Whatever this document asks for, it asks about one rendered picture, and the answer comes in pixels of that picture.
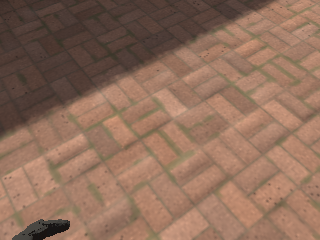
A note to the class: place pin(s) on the robot left hand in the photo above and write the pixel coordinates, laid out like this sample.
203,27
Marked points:
42,229

